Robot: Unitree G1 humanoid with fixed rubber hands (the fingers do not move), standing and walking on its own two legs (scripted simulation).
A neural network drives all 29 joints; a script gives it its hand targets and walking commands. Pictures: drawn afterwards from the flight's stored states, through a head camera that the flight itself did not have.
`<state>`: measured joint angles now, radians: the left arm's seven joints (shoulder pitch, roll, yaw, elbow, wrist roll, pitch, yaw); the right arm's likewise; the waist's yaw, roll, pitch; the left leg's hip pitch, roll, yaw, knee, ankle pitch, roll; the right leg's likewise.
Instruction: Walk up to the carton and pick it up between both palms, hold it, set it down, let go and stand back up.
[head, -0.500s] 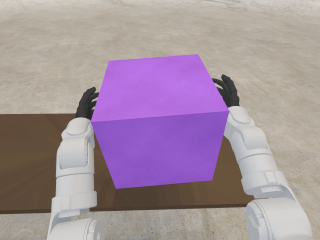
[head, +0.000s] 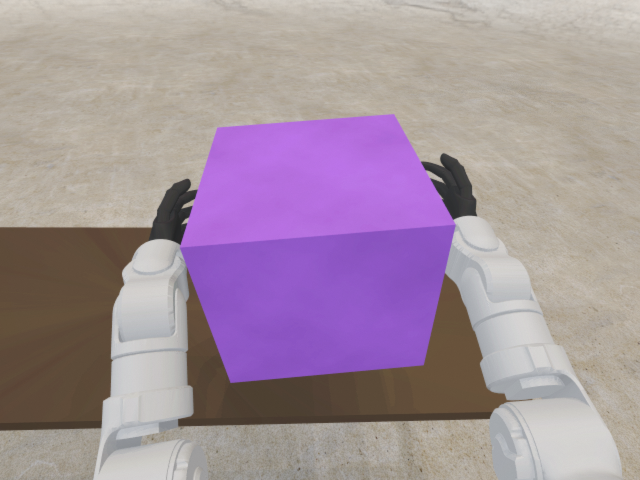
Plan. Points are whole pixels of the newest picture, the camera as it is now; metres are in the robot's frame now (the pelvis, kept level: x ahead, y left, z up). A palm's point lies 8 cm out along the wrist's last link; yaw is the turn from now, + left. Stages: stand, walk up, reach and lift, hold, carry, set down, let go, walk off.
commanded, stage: hold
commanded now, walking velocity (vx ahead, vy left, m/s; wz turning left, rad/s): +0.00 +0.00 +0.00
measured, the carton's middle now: (316, 241) +0.40 +0.00 +0.14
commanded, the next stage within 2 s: none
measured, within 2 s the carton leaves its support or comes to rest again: neither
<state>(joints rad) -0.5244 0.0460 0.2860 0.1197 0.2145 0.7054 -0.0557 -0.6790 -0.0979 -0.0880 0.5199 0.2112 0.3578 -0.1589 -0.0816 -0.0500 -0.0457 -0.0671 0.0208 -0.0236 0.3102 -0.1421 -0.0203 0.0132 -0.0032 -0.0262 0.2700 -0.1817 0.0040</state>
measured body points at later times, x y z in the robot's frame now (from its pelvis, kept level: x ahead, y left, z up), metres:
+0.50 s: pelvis -0.01 +0.00 +0.00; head -0.07 +0.02 +0.45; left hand +0.36 +0.18 +0.19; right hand +0.36 -0.17 +0.21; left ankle +0.02 +0.13 -0.75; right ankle -0.01 -0.12 -0.75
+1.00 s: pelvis +0.00 +0.00 +0.00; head -0.05 +0.03 +0.45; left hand +0.37 +0.18 +0.18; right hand +0.37 -0.17 +0.20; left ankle +0.02 +0.13 -0.75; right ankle -0.01 -0.12 -0.75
